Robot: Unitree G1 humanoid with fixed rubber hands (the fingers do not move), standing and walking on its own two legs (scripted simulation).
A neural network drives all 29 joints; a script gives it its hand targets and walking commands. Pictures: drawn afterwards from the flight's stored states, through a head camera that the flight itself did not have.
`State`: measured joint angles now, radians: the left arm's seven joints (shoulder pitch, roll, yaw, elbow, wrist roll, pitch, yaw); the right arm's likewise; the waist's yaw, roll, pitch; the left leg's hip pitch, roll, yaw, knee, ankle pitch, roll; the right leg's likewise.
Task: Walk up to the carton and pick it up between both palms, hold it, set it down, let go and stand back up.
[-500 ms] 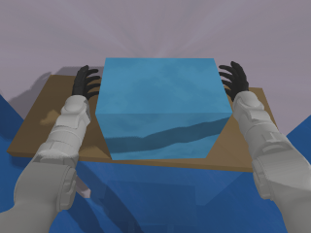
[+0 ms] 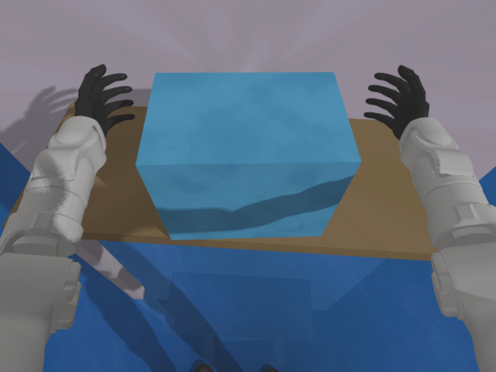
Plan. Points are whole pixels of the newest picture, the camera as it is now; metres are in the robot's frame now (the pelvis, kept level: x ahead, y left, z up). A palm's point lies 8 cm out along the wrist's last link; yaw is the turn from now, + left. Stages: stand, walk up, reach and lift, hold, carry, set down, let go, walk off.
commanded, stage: set down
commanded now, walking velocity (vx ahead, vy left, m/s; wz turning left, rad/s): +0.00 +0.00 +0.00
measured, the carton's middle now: (246, 162) +0.44 +0.03 +0.05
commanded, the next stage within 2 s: none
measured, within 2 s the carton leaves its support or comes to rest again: neither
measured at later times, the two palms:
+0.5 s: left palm (80, 105) +0.44 +0.26 +0.17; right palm (431, 108) +0.46 -0.23 +0.17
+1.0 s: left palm (86, 154) +0.39 +0.25 +0.12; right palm (419, 150) +0.41 -0.22 +0.13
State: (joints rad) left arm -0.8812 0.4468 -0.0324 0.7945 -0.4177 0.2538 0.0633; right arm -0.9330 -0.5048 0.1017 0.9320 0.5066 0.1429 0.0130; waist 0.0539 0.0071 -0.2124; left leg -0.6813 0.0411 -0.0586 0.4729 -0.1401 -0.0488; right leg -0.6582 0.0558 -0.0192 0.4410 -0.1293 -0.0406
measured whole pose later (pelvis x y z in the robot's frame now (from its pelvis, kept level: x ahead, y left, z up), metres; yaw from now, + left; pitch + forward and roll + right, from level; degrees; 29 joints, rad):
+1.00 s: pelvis +0.00 +0.00 +0.01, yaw +0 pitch +10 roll +0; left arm -0.58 0.41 0.07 0.41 -0.34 0.50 0.07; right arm -0.65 -0.44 -0.01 0.61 0.43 0.28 0.01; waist 0.01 -0.01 -0.10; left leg -0.45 0.03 -0.05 0.41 -0.14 -0.04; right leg -0.43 0.04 -0.01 0.39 -0.14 -0.04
